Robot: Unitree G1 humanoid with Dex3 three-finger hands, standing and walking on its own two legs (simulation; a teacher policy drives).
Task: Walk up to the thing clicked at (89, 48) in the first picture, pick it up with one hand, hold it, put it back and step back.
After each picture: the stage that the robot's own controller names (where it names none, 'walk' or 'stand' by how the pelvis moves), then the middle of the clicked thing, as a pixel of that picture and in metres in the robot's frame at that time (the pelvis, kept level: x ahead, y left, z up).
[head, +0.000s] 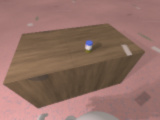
stand; (88, 47) +0.71 +0.03 +0.00
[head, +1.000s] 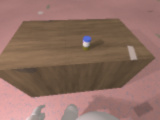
walk; (86, 43) +0.65 +0.08 +0.03
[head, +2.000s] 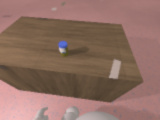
stand; (63, 49) +0.53 +0.25 +0.03
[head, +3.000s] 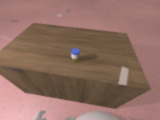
stand; (75, 55) +0.54 +0.15 -0.01
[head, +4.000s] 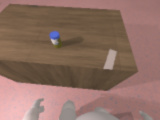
walk; (56, 40) +0.56 +0.29 +0.03
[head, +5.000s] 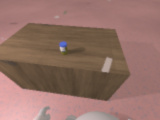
stand; (63, 48) +0.63 +0.28 +0.00
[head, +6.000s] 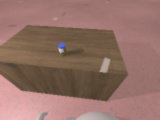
stand; (62, 50) +0.63 +0.29 -0.01
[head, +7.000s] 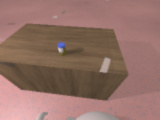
stand; (62, 49) +0.62 +0.29 -0.01
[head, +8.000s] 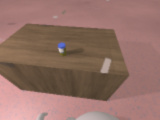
stand; (62, 49) +0.62 +0.28 -0.01
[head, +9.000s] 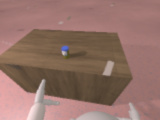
rise first; (65, 52) +0.62 +0.29 +0.00
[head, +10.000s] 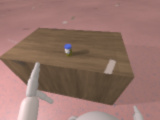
go down; (68, 50) +0.65 +0.28 +0.00
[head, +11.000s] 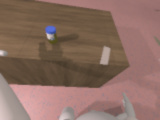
go down; (51, 35) +0.61 +0.26 +0.05
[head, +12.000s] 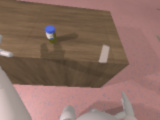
close in; (51, 35) +0.63 +0.27 +0.05
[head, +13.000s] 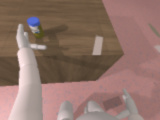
close; (36, 28) +0.63 +0.30 +0.08
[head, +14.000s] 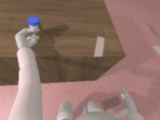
lift; (36, 27) +0.62 +0.29 +0.08
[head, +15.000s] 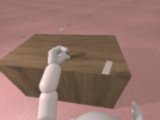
lift; (65, 53) +0.64 +0.29 +0.03
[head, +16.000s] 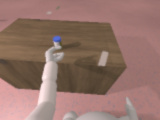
close; (58, 43) +0.65 +0.29 +0.03
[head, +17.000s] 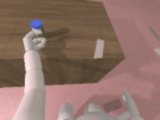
lift; (39, 31) +0.62 +0.30 +0.08
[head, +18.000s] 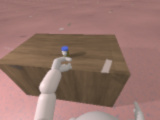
hold; (65, 52) +0.66 +0.28 +0.03
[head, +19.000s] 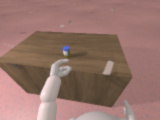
hold; (66, 52) +0.64 +0.28 +0.01
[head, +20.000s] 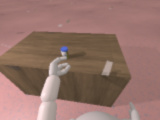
stand; (65, 53) +0.63 +0.28 +0.01
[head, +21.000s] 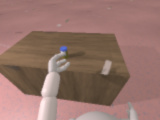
close; (64, 52) +0.63 +0.28 +0.01
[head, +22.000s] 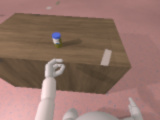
hold; (57, 40) +0.63 +0.28 +0.06
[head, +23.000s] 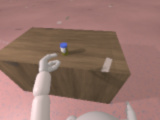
close; (64, 49) +0.65 +0.28 +0.02
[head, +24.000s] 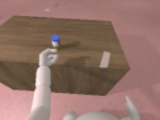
hold; (56, 43) +0.62 +0.28 +0.05
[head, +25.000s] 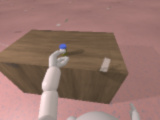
close; (63, 50) +0.65 +0.29 +0.02
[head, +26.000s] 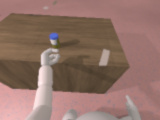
hold; (55, 41) +0.63 +0.29 +0.06
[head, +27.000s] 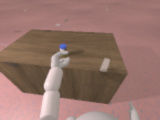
close; (63, 50) +0.66 +0.29 +0.02
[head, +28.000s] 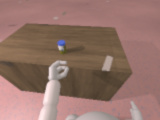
hold; (62, 47) +0.62 +0.28 +0.04
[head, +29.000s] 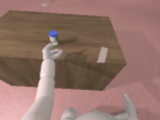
stand; (54, 38) +0.65 +0.29 +0.04
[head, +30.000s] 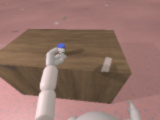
stand; (62, 50) +0.63 +0.28 +0.04
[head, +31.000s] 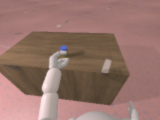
hold; (64, 52) +0.64 +0.29 +0.01
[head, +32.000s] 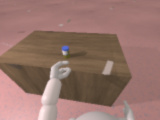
hold; (66, 52) +0.64 +0.28 +0.01
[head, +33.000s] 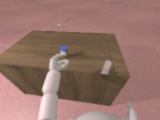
close; (64, 52) +0.63 +0.28 +0.01
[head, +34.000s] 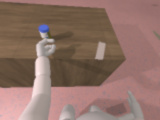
hold; (45, 34) +0.63 +0.29 +0.07
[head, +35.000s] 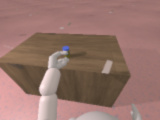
close; (66, 52) +0.66 +0.28 +0.02
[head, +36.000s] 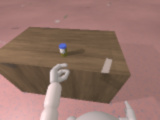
hold; (63, 50) +0.63 +0.28 +0.02
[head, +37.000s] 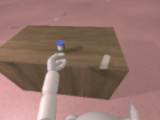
close; (61, 47) +0.65 +0.29 +0.02
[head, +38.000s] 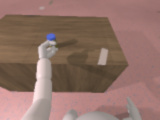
hold; (52, 42) +0.62 +0.29 +0.06
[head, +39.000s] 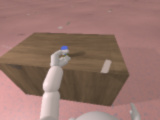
hold; (65, 52) +0.65 +0.29 +0.02
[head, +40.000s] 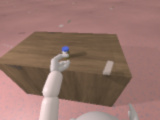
hold; (66, 52) +0.63 +0.28 +0.01
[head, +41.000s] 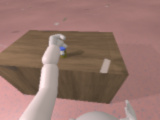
crouch; (62, 52) +0.64 +0.28 +0.01
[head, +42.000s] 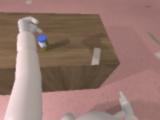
lower; (44, 43) +0.61 +0.29 +0.02
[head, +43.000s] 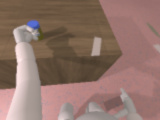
lower; (36, 31) +0.63 +0.30 +0.08
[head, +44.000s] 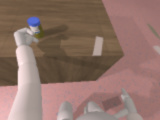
lower; (36, 28) +0.63 +0.30 +0.08
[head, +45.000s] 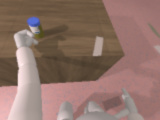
lower; (36, 28) +0.63 +0.30 +0.08
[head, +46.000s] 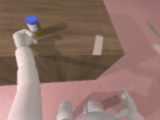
lower; (34, 26) +0.63 +0.30 +0.08
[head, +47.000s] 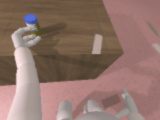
open; (34, 26) +0.63 +0.30 +0.08
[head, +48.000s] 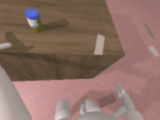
sink last; (35, 21) +0.63 +0.29 +0.08
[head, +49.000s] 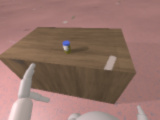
sink last; (67, 47) +0.65 +0.30 +0.04
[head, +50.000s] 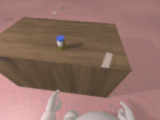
stand; (61, 43) +0.64 +0.28 +0.04
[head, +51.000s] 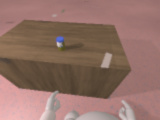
stand; (60, 44) +0.64 +0.28 +0.05
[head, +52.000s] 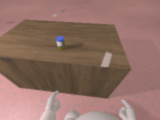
stand; (61, 43) +0.65 +0.28 +0.05
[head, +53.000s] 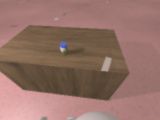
stand; (64, 49) +0.64 +0.28 +0.00
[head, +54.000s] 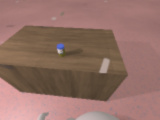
stand; (61, 50) +0.62 +0.29 -0.01
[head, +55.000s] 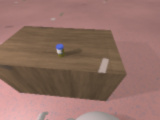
stand; (60, 50) +0.62 +0.30 -0.01
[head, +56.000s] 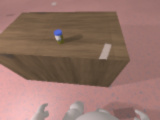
walk; (59, 37) +0.67 +0.33 +0.02
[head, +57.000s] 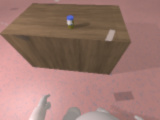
walk; (70, 22) +0.90 +0.25 +0.02
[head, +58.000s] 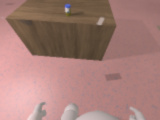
walk; (68, 10) +1.17 +0.37 +0.02
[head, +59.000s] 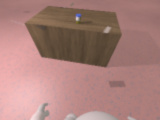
stand; (78, 19) +1.24 +0.24 +0.01
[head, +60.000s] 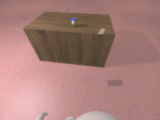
stand; (74, 22) +1.27 +0.28 -0.01
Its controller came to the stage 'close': yes
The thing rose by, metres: 0.00
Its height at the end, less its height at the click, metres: +0.00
